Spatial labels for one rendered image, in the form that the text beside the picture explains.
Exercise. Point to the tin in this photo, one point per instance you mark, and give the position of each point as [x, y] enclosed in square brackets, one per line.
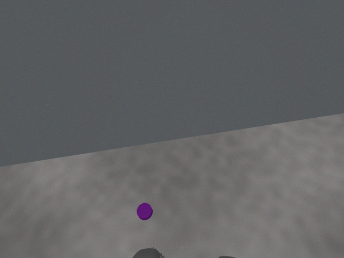
[144, 211]

